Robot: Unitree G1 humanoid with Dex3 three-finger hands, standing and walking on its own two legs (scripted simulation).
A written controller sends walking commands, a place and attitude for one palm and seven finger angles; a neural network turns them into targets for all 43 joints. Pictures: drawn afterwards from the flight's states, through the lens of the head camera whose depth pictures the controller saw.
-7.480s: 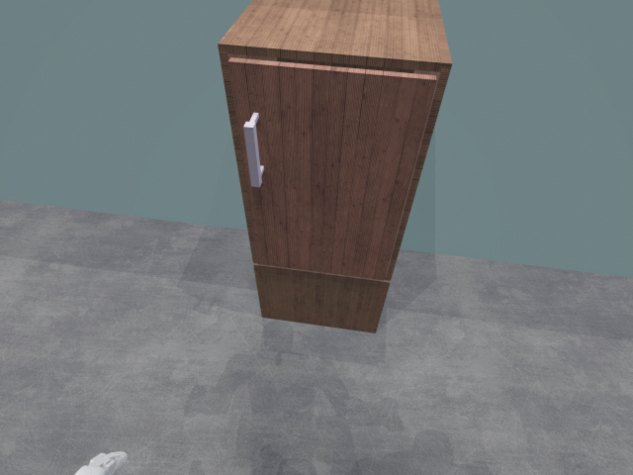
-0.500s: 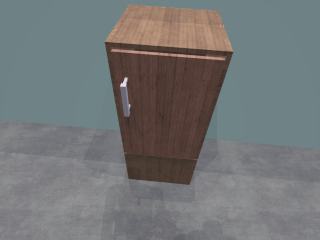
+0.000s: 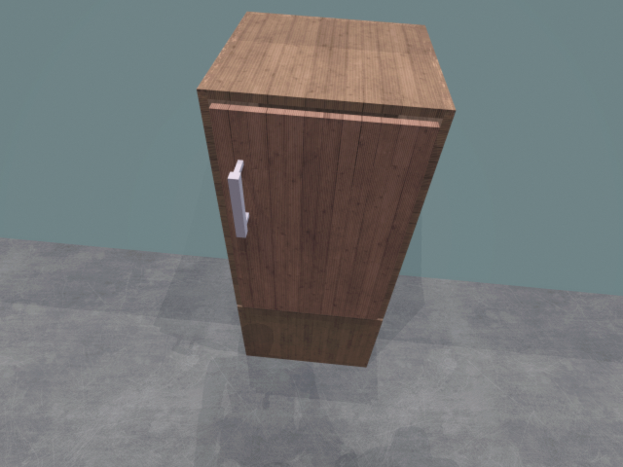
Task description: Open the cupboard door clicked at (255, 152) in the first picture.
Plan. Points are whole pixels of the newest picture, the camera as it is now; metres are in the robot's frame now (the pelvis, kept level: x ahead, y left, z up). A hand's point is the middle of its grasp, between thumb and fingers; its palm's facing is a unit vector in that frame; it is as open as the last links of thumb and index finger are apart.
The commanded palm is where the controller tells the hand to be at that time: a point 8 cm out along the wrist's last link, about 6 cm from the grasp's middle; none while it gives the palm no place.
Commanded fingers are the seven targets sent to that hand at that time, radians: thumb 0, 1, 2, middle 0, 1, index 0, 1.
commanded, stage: come to a stop and stand still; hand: left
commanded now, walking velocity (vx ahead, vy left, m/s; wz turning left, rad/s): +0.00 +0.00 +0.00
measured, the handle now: (240, 200) +0.57 +0.17 +0.00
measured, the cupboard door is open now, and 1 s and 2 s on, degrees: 0 0 0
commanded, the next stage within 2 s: look again from close up in 1.08 s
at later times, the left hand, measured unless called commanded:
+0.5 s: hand out of the picture +0.00 +0.17 -0.18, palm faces +0.01 -0.98 -0.18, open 7.4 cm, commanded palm none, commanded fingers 0.00 0.90 0.90 -0.20 -0.30 -0.20 -0.30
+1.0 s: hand out of the picture +0.04 +0.16 -0.18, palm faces +0.00 -0.98 -0.19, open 7.3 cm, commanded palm none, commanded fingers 0.00 0.90 0.90 -0.20 -0.30 -0.20 -0.30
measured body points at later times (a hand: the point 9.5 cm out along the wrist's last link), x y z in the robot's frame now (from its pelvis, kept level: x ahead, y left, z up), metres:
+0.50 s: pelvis +0.01 +0.01 -0.01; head +0.02 +0.01 +0.44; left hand +0.00 +0.22 -0.17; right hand +0.01 -0.21 -0.17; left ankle +0.00 +0.05 -0.74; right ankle +0.00 -0.13 -0.74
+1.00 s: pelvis +0.03 -0.01 +0.00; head +0.05 -0.01 +0.45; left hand +0.04 +0.21 -0.16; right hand +0.03 -0.23 -0.16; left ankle +0.00 +0.05 -0.74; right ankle +0.00 -0.13 -0.74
